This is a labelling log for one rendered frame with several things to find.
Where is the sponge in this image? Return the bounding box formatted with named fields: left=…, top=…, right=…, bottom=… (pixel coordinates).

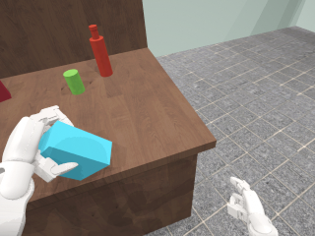
left=38, top=121, right=112, bottom=181

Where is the robot left hand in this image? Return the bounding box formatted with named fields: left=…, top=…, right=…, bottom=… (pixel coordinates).
left=2, top=105, right=79, bottom=183

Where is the robot left forearm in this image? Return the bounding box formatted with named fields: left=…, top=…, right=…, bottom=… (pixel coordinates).
left=0, top=160, right=35, bottom=236

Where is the robot right forearm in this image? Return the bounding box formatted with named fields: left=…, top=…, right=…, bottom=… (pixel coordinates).
left=247, top=213, right=279, bottom=236

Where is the table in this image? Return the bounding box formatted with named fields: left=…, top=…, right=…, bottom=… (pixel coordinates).
left=0, top=0, right=217, bottom=236

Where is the robot right hand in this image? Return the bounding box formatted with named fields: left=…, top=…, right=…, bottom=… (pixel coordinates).
left=227, top=176, right=265, bottom=223

